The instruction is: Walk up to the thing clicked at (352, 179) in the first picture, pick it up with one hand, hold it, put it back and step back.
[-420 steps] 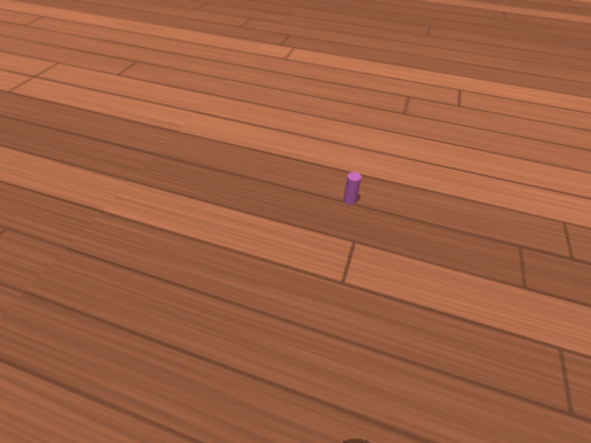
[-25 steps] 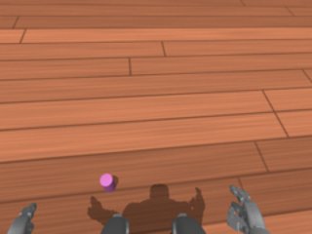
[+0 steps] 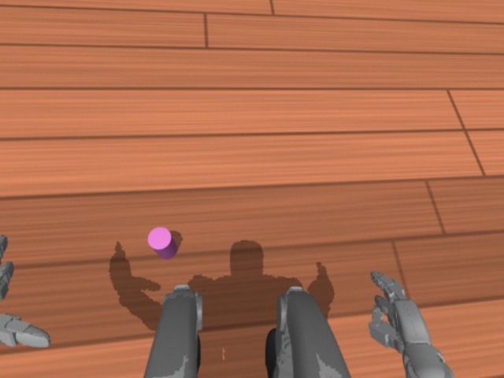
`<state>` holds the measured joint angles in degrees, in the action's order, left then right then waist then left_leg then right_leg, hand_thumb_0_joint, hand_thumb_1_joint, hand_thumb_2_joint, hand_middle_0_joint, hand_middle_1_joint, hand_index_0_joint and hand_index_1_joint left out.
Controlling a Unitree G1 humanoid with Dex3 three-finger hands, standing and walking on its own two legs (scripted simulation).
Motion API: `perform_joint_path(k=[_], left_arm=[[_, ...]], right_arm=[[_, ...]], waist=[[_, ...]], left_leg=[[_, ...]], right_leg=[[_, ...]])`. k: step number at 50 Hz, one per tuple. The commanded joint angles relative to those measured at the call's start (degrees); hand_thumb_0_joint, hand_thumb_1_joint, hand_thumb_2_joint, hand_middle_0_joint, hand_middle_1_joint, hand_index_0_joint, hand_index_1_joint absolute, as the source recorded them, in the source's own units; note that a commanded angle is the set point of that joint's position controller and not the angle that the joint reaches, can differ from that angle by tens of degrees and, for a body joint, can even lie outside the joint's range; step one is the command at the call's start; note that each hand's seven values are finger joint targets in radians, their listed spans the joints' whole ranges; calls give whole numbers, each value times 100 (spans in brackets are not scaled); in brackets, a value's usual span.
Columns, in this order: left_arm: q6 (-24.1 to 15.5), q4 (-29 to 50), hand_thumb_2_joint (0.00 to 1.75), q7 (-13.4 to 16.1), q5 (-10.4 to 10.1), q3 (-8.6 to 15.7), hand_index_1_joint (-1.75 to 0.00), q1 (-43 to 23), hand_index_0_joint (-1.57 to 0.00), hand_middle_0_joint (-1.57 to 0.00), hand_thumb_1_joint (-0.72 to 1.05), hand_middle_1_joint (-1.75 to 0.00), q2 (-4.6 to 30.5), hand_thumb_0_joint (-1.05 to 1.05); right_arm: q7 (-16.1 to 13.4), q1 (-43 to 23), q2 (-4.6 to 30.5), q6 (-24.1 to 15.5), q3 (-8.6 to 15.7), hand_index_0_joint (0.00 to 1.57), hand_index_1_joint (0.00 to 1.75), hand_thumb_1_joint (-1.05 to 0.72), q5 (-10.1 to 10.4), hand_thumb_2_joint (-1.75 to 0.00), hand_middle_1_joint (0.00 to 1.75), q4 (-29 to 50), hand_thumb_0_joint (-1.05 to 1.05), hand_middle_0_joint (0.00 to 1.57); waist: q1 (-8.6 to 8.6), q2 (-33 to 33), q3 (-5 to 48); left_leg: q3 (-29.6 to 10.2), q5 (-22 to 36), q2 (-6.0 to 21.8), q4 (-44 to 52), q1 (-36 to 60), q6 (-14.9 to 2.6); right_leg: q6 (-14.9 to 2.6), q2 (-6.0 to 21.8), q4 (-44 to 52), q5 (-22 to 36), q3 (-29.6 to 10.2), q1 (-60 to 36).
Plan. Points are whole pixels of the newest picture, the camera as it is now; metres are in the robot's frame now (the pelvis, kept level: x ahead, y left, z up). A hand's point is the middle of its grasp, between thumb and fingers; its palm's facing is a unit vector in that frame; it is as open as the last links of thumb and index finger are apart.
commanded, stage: go down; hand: left
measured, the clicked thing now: (163, 244) +0.41 +0.21 -0.51
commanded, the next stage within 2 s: approach in 1.80 s
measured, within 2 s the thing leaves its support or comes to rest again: neither
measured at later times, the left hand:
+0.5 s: hand (29, 270) +0.28 +0.38 -0.16, palm faces +0.18 -0.97 -0.14, open 17.4 cm
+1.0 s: hand (33, 258) +0.31 +0.39 -0.19, palm faces +0.18 -0.98 -0.10, open 17.5 cm
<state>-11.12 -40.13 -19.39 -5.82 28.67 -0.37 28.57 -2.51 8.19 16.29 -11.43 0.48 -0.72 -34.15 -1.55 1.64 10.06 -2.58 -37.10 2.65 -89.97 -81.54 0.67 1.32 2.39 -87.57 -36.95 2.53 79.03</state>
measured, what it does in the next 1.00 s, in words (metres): lowers itself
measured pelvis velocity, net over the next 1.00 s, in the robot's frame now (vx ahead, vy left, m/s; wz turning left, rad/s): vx -0.05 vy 0.00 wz -0.06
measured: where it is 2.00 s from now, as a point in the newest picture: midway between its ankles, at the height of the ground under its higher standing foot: outside the picture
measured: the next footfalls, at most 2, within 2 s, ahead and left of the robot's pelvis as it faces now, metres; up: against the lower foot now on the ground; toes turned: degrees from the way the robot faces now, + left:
none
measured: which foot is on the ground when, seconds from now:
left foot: down 0.00-1.00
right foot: down 0.00-1.00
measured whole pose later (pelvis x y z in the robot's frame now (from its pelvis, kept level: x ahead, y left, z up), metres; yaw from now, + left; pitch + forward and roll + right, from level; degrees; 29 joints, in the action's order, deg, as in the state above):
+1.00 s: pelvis -0.05 +0.00 -0.17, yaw -4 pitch +33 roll -6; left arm -20.3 -57.3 -39.1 -11.6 45.8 -25.0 45.8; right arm -2.5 5.1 19.6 -11.0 -4.3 -2.0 -38.8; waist -3.1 1.9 7.5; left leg -7.0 -39.2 2.2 -123.0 -117.1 1.1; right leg 1.1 1.7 -119.1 -38.9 4.0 113.1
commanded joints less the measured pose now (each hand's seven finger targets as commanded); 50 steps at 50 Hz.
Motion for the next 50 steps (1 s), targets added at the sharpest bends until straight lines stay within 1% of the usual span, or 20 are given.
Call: perform_joint_path(k=[1,4,7,8,10,13,15,18,19,22,26,27,29,36,37,39,42,44,48,50], left_arm=[[-694,329,3,-368,-286,1003,-4,-244,-5,-5,-56,-4,1927,0],[-909,243,4,-640,-382,1141,-4,-674,-5,-4,-58,-5,2048,0],[-1071,112,6,-850,-440,1340,-5,-1171,-4,-3,-57,-6,2412,0],[-1115,75,6,-915,-474,1323,-5,-1408,-4,-3,-57,-6,2378,0],[-1196,-99,7,-1007,-504,1522,-6,-1573,-4,-3,-57,-7,2618,0],[-1209,-272,8,-1183,-516,1512,-6,-1924,-4,-3,-55,-7,2743,0],[-1213,-328,7,-1268,-510,1656,-6,-2087,-4,-2,-54,-7,3024,0],[-1186,-401,8,-1370,-533,1702,-7,-2198,-4,-3,-54,-8,3182,0],[-1182,-441,7,-1405,-568,1708,-7,-2262,-4,-3,-55,-8,3132,0],[-1165,-435,8,-1461,-593,1854,-7,-2323,-4,-3,-56,-8,3389,0],[-1161,-451,8,-1555,-630,1834,-8,-2551,-4,-3,-56,-9,3418,0],[-1158,-559,8,-1574,-649,1890,-7,-2496,-4,-2,-55,-9,3460,0],[-1178,-543,9,-1614,-658,1889,-8,-2660,-4,-3,-57,-9,3489,0],[-1251,-546,9,-1738,-717,2052,-9,-2921,-4,-3,-59,-9,3851,0],[-1251,-622,9,-1758,-730,2042,-9,-2972,-4,-3,-61,-10,3839,0],[-1249,-594,9,-1824,-740,2008,-9,-3036,-4,-3,-59,-9,3814,0],[-1240,-696,8,-1864,-726,2122,-8,-3057,-4,-3,-60,-9,3961,0],[-1245,-630,9,-1901,-752,2111,-9,-3205,-4,-3,-59,-10,3999,0],[-1235,-657,9,-1939,-779,2172,-9,-3241,-4,-3,-58,-9,4151,0],[-1217,-760,8,-1966,-787,2146,-8,-3229,-4,-3,-60,-9,4027,0]], right_arm=[[-78,293,1132,-204,397,20,30,-89,17,-90,30,440,0,20],[-57,249,1187,-175,399,20,30,-89,-5,-90,30,333,0,20],[-89,236,1277,-166,387,20,30,-88,-17,-90,30,237,0,20],[-91,230,1271,-164,376,20,30,-89,-29,-90,30,225,0,20],[-95,231,1291,-146,337,20,30,-88,-25,-90,30,184,0,20],[-124,175,1308,-138,306,20,30,-88,-42,-90,30,205,0,20],[-130,160,1336,-141,270,20,30,-88,-47,-89,30,167,0,20],[-138,173,1387,-131,227,20,30,-88,-39,-90,30,161,0,20],[-144,159,1393,-124,209,20,30,-88,-32,-90,30,155,0,20],[-142,237,1429,-125,161,20,30,-88,-31,-90,30,89,0,20],[-152,227,1493,-110,149,20,30,-88,-13,-90,30,62,0,20],[-150,214,1508,-119,129,20,30,-88,-13,-90,30,43,0,20],[-150,244,1526,-126,150,20,30,-88,-22,-90,30,36,0,20],[-135,248,1575,-147,72,20,30,-88,-50,-90,30,-10,0,20],[-134,268,1572,-149,70,20,30,-89,-61,-90,30,-11,0,20],[-141,254,1626,-154,77,20,30,-89,-64,-90,30,-30,0,20],[-137,297,1659,-146,51,20,30,-89,-67,-90,30,-75,0,20],[-135,283,1665,-147,57,20,30,-89,-75,-90,30,-57,0,20],[-129,292,1655,-148,15,20,30,-89,-81,-90,30,-67,0,20],[-125,311,1691,-154,19,20,30,-89,-81,-90,30,-92,0,20]], waist=[[351,-939,2695],[323,-1011,2934],[244,-984,2957],[180,-1022,2911],[228,-949,3010],[165,-916,2844],[235,-1025,2967],[253,-1015,2941],[226,-1082,2937],[263,-1174,3155],[194,-1238,2994],[247,-1288,2924],[164,-1224,2967],[227,-1275,2993],[162,-1202,3008],[153,-1316,2982],[189,-1420,3033],[118,-1416,3086],[159,-1307,3134],[101,-1358,3055]], left_leg=[[-137,2168,-134,746,1712,-106],[-212,2247,-111,455,1595,-109],[-218,1883,-111,183,1266,-134],[-224,1653,-120,116,1090,-130],[-243,1462,-113,-20,886,-140],[-165,746,-128,-163,325,-160],[-160,589,-118,-268,242,-149],[-143,438,-108,-397,64,-151],[-155,425,-111,-446,1,-154],[-134,773,-109,-657,-10,-154],[-219,600,-85,-736,-167,-149],[-250,545,-76,-738,-183,-142],[-217,525,-82,-904,-342,-156],[-176,369,-68,-1155,-626,-160],[-130,400,-81,-1243,-736,-171],[-165,430,-72,-1265,-674,-161],[-250,475,-54,-1301,-601,-135],[-210,387,-68,-1414,-712,-148],[-108,460,-106,-1586,-941,-173],[-170,652,-93,-1628,-839,-154]], right_leg=[[-344,-189,311,1614,-6,-573],[-360,-197,-37,1631,18,-165],[-349,-205,-231,1393,8,158],[-347,-197,-296,1235,2,267],[-346,-203,-430,1087,13,391],[-320,-191,-418,580,-92,487],[-319,-195,-553,465,-91,617],[-311,-208,-670,364,-56,765],[-328,-212,-764,376,-26,873],[-346,-229,-1000,621,46,904],[-358,-244,-1222,533,149,1277],[-365,-249,-1306,515,164,1371],[-355,-249,-1362,496,175,1421],[-348,-268,-1632,399,199,1568],[-338,-268,-1618,402,183,1522],[-357,-267,-1727,444,213,1707],[-362,-264,-1927,484,276,1872],[-350,-256,-1935,428,260,1879],[-344,-270,-1942,420,238,1787],[-362,-265,-2080,582,274,1952]])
